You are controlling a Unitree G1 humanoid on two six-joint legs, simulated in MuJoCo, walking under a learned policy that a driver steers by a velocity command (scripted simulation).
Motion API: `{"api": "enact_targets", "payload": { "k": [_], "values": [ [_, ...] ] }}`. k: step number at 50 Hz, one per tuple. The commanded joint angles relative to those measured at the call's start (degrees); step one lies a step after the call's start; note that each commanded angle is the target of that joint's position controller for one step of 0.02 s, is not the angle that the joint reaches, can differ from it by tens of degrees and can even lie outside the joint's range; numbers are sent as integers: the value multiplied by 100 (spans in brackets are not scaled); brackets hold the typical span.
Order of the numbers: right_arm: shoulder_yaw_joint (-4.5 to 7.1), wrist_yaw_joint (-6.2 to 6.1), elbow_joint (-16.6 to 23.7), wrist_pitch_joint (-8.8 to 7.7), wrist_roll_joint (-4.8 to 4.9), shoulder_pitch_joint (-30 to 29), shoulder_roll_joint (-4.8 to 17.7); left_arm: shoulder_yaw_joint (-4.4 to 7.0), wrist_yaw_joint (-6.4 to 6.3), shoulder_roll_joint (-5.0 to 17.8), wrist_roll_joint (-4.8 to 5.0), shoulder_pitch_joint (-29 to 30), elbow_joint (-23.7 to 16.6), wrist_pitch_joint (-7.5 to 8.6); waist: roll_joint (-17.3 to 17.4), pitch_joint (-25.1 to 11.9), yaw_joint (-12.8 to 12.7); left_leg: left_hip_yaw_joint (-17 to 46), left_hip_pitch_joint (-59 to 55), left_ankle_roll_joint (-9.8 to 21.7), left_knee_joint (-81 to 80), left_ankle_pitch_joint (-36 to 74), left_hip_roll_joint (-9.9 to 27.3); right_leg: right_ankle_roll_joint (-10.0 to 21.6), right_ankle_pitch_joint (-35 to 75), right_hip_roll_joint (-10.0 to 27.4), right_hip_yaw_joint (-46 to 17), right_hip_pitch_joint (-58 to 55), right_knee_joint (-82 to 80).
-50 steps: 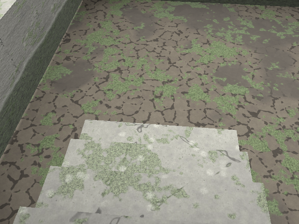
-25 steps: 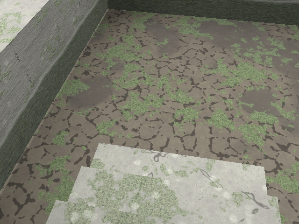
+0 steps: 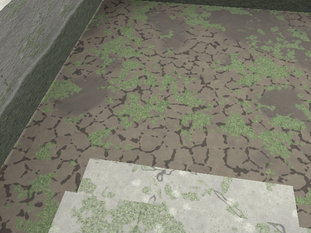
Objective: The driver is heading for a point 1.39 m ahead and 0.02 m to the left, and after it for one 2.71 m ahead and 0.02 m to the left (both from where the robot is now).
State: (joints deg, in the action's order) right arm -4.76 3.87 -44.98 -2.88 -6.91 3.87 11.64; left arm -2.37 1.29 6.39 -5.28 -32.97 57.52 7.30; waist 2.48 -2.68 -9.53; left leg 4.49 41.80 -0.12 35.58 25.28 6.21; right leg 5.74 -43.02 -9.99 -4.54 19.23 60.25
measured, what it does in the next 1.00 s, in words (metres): goes down: left foot 0.18 m lower, then right foot 0.18 m lower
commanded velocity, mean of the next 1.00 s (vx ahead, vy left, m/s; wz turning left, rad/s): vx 0.50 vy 0.00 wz -0.14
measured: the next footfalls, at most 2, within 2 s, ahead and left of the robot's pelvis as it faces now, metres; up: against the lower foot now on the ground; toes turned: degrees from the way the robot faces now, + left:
left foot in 0.10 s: +0.24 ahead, +0.14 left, -0.18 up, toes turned +0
right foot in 0.80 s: +0.61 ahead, -0.17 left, -0.36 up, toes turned -13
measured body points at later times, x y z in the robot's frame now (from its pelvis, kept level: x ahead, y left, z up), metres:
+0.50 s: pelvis +0.27 +0.06 -0.12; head +0.27 +0.05 +0.33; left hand +0.45 +0.24 -0.24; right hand +0.12 -0.12 -0.27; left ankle +0.21 +0.14 -0.83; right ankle +0.36 -0.09 -0.77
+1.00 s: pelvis +0.56 -0.08 -0.28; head +0.56 -0.09 +0.17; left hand +0.56 +0.18 -0.42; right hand +0.56 -0.33 -0.43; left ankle +0.58 +0.07 -0.89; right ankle +0.57 -0.16 -1.01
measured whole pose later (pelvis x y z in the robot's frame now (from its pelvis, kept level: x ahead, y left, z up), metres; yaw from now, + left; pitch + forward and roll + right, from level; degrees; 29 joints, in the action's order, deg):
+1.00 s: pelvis +0.56 -0.08 -0.28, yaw -7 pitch +0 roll -1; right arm 0.9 2.7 -55.7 -5.3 -5.1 17.4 13.3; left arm 1.0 3.3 13.8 -4.3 -24.0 59.6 5.1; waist 2.0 0.6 1.4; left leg 2.7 39.5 5.1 80.2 -12.5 6.1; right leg 4.5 -14.5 -2.3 7.7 15.9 30.3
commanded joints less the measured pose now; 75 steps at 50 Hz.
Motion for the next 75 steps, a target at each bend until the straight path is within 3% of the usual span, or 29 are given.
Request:
{"api": "enact_targets", "payload": {
  "k": [1,4,6,7,8,9,10,13,20,28,30,32,34,38,40,41,42,43,45,47,48,50,53,56,61,70,72,74,75],
  "values": [
    [183,-50,447,-16,95,247,437,140,221,927,-122,210,-444,-51,-525,883,786,-538,-2706,121,298,-14,-192,960,1082,921,-1987,3005,-1294],
    [313,-113,98,-43,167,903,795,215,146,1270,208,393,-443,-117,-328,1104,928,-424,-3001,247,-2345,-365,-104,605,1680,932,-2216,1014,277],
    [794,-115,-1109,-194,184,4053,1424,101,481,756,11,-427,-14,-129,508,-441,1710,-2,-6465,1237,-1216,915,673,-248,2142,320,-1231,1982,3931],
    [855,143,-894,-161,275,3732,1734,97,607,281,123,-1902,305,-186,1242,-1765,978,753,-8302,2232,750,3221,1598,-373,-285,92,-457,3700,6025],
    [842,251,-769,-72,102,3513,1666,169,654,815,218,-1285,-96,-239,770,-1562,1398,1581,-8073,2400,322,2675,1852,-476,-283,108,-324,4854,6822],
    [829,259,-650,-12,235,2730,1580,195,529,965,205,-204,-763,-271,643,-1033,1473,2446,-7124,2405,-618,-1476,2200,-527,312,438,-239,5876,6663],
    [600,180,-609,-69,192,2331,763,197,284,951,214,504,-777,-286,-406,57,1380,1989,-5240,1934,-1230,-3963,1758,-432,1564,862,-463,5796,5488],
    [353,-159,-807,-346,98,1999,-181,-81,152,294,56,377,-738,-410,-169,1094,579,1155,-1921,1600,-2007,-4455,978,-7,3859,1904,-514,4246,2689],
    [458,-140,-1192,-596,78,2401,803,105,456,887,-96,1552,-924,-235,-99,394,766,371,-1726,1689,-1161,-2005,739,-298,5180,1428,149,2280,514],
    [303,-598,-2239,-459,45,4553,-58,-17,251,628,-51,3559,-1710,-248,106,612,1961,1460,-5785,1434,317,-2464,1085,-461,4496,2037,-531,5511,-763],
    [209,-850,-2398,-406,324,5432,-452,7,291,518,-143,4224,-1601,-169,173,821,2575,1540,-6644,1417,826,-3239,818,-580,5552,1954,-38,6574,-2195],
    [110,-779,-2028,-311,307,4769,-655,-64,412,487,8,4031,-1323,-209,-385,959,2342,664,-3937,1218,806,-4015,290,-416,7659,2101,251,4035,-3630],
    [257,-331,-1718,-326,-45,3690,112,0,492,643,18,3615,-1427,-378,200,1107,1651,299,-254,1220,-10,-5094,230,-253,7906,1635,852,225,-2294],
    [437,-384,-1821,-288,275,3477,538,117,407,990,-130,3284,-1198,-338,-216,1428,1568,482,-2066,783,1406,-4556,508,-187,6617,1766,414,-57,-4225],
    [458,-34,-2109,-69,-22,3764,685,580,232,1608,-11,460,-62,-214,-728,412,536,-417,-1629,267,3907,-3570,-156,-103,7834,1579,1051,-3265,-4413],
    [441,172,-2137,-42,41,3985,209,756,205,1969,-132,-1150,308,-333,-1857,-895,57,-493,-272,-101,6686,-6494,-746,761,9373,2289,305,-5747,-3054],
    [411,373,-2084,-118,132,4712,-247,820,334,2341,60,-1040,186,-426,-1490,-2471,568,-183,37,-71,7936,-7172,-707,1486,10354,3043,-436,-6738,-1791],
    [552,425,-1611,-151,302,3557,236,839,348,2306,-129,-822,185,-492,-1019,-1511,308,-379,1139,-102,8662,-7147,-763,1495,9437,3081,-876,-5791,-2289],
    [587,103,-994,-260,427,2290,410,527,396,1318,158,382,-74,-373,-266,-238,559,-241,1783,243,7727,-5969,-218,1539,4986,3432,-1308,-3032,-3522],
    [485,-197,-905,-305,364,2216,-78,386,391,1045,-60,1051,-168,-229,-311,847,1310,207,477,481,6113,-4862,227,1342,4536,3400,-1267,-13,-4137],
    [375,-229,-934,-305,107,2289,-371,209,220,473,41,1367,-306,-44,-95,833,1515,554,106,710,4218,-3340,567,1068,3970,2874,-822,507,-4425],
    [439,-72,-1058,-253,86,1946,-228,201,71,668,248,1169,-312,108,-538,860,1267,31,-540,667,2529,-2456,230,1212,3948,2552,-271,842,-4846],
    [427,75,-1013,-205,53,2016,-61,273,70,906,-178,326,33,30,-507,406,1248,150,-174,452,2636,-2020,148,1278,5272,2621,-149,101,-3820],
    [383,51,-605,-216,52,730,73,28,-135,341,-128,-570,517,41,-278,708,542,914,2109,288,1124,-509,420,1093,3783,2919,-619,-1909,-3410],
    [420,214,-350,-101,94,-93,424,-204,-18,370,-226,-542,692,1,-358,1231,631,48,40,519,925,308,224,839,2805,2611,242,64,-3386],
    [370,186,-68,-76,19,-1376,149,131,-344,723,54,-1194,1015,-260,-372,1589,-106,-763,-965,343,-1304,-1190,-3,287,3565,2560,655,-1399,-2213],
    [518,92,-548,-96,21,-630,310,211,-247,830,-57,-1021,1038,-358,-203,1228,226,-779,-1984,434,-1673,-948,-4,54,4240,2561,905,-1476,-1150],
    [934,-40,-1559,-229,85,2336,1046,246,48,1017,-235,-581,970,-439,197,428,1514,-1302,-5563,716,-2149,801,-185,-424,4213,2011,1501,-90,1270],
    [1078,-42,-1989,-186,35,3788,1599,117,383,242,-281,-1135,1002,-483,1190,-1224,1577,-328,-8914,1880,25,3470,604,-909,163,1391,1530,1942,3981]
  ]
}}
